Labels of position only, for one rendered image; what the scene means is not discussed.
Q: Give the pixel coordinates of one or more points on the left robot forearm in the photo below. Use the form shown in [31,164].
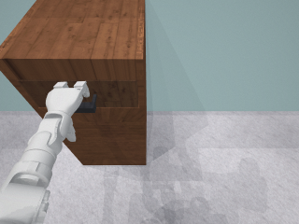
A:
[37,160]

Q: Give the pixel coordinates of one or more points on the cabinet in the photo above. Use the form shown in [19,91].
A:
[86,40]

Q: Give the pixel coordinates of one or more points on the robot left hand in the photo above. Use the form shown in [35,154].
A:
[65,99]

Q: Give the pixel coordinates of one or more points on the left robot upper arm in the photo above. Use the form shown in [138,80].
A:
[23,204]

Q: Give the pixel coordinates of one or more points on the handle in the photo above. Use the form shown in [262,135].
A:
[87,107]

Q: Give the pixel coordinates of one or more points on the drawer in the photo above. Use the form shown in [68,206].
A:
[110,92]

